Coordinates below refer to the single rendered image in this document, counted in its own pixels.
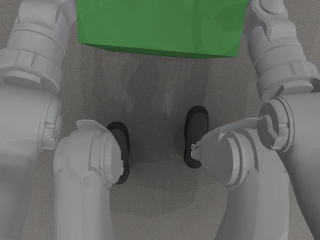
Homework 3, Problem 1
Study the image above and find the robot right upper arm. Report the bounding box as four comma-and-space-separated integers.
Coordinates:
256, 92, 320, 240

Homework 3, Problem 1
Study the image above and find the robot left forearm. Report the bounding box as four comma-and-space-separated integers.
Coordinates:
0, 0, 77, 95

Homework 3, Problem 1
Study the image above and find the robot left upper arm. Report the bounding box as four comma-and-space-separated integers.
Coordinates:
0, 83, 63, 240

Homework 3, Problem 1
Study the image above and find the carton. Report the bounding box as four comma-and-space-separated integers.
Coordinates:
76, 0, 248, 59

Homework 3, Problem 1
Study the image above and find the robot right forearm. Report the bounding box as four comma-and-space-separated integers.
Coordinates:
242, 0, 320, 103

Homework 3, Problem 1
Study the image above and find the robot left thigh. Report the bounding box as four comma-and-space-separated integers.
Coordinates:
53, 130, 119, 240

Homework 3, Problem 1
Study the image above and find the right robot foot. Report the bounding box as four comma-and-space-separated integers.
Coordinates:
183, 105, 209, 169

